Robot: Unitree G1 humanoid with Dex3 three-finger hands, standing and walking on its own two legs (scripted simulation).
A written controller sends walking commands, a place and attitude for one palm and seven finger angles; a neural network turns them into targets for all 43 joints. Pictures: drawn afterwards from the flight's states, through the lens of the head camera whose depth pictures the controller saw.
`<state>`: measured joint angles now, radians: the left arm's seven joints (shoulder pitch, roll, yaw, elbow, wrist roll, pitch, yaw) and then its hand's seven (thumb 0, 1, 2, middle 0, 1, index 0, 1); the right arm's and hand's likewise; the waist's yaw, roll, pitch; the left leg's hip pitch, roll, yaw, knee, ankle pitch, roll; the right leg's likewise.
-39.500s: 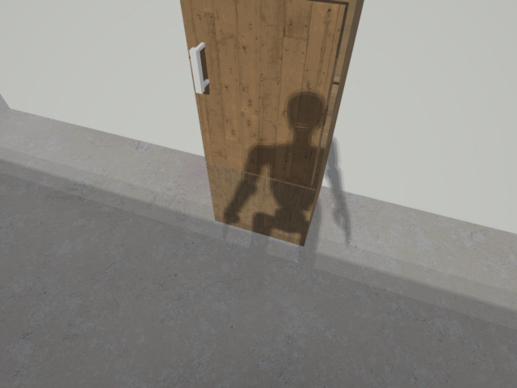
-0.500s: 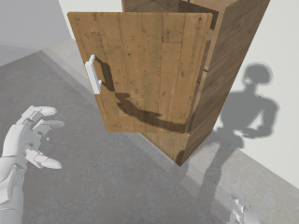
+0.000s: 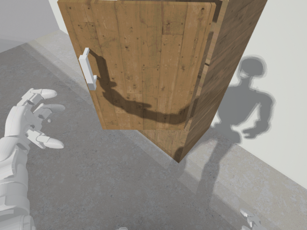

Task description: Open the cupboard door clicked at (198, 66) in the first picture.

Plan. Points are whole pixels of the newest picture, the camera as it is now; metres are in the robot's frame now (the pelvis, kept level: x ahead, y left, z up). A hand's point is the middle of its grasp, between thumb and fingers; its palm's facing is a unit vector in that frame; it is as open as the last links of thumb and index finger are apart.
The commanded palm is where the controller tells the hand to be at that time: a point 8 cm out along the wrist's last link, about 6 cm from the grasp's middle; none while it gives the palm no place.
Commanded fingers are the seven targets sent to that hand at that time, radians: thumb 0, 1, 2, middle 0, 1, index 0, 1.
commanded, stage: move the hooked fingers beside the handle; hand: left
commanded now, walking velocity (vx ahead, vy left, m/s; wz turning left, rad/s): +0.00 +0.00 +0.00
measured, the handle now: (89, 69) +0.57 +0.23 +0.08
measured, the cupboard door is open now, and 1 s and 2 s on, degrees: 42 42 42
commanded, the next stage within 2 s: slide the fingers in behind the handle in 1.98 s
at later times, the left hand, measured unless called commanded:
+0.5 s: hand (56, 99) +0.43 +0.28 +0.09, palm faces +0.03 -1.00 +0.01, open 14.0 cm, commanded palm +0.40 +0.34 +0.09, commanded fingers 0.00 -0.50 0.30 -0.30 -1.20 -0.30 -1.20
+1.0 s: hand (66, 81) +0.50 +0.28 +0.09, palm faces +0.03 -1.00 +0.00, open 14.0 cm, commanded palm +0.48 +0.33 +0.08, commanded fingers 0.00 -0.50 0.30 -0.30 -1.20 -0.30 -1.20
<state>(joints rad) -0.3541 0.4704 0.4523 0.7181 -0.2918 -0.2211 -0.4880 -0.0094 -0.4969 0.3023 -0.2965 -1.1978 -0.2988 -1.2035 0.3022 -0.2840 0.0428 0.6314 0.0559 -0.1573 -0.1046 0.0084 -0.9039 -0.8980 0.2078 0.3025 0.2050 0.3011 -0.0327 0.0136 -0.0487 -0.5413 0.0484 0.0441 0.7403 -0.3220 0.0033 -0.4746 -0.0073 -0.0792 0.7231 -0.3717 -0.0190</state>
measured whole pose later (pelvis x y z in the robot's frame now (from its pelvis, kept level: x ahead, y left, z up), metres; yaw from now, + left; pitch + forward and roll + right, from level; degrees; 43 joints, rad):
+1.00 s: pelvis +0.01 +0.01 -0.02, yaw -2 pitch +18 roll -3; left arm -0.91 0.73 0.52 1.24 -0.12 -0.31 -0.45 -0.01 -0.50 0.30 -0.30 -1.20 -0.30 -1.20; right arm 0.41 -0.30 0.05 0.64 0.02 0.03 -0.07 0.00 -0.90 -0.90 0.21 0.30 0.21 0.30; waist -0.16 0.00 -0.06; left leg -0.81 0.07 0.04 0.88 -0.38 0.02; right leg -0.73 0.01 -0.07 0.81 -0.39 -0.01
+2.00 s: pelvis +0.01 +0.02 -0.02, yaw -2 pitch +18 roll -4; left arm -0.93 0.73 0.48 1.25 -0.11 -0.29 -0.44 -0.01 -0.50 0.30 -0.29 -1.20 -0.30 -1.20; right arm 0.40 -0.28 0.06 0.60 0.02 0.09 -0.06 0.00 -0.90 -0.90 0.21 0.30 0.21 0.30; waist -0.16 0.01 -0.08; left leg -0.85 0.07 0.03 0.93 -0.40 0.03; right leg -0.75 0.01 -0.08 0.83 -0.41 0.01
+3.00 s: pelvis +0.02 +0.02 -0.02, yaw -2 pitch +19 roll -3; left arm -0.88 0.58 0.44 1.16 -0.12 -0.31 -0.31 -0.01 -0.50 0.30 -0.30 -1.20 -0.30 -1.20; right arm 0.41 -0.26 0.04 0.62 0.01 0.09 -0.02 0.00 -0.91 -0.90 0.21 0.30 0.21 0.30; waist -0.16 0.02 -0.10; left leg -0.83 0.08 0.04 0.92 -0.42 0.02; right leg -0.73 0.02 -0.07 0.83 -0.42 0.00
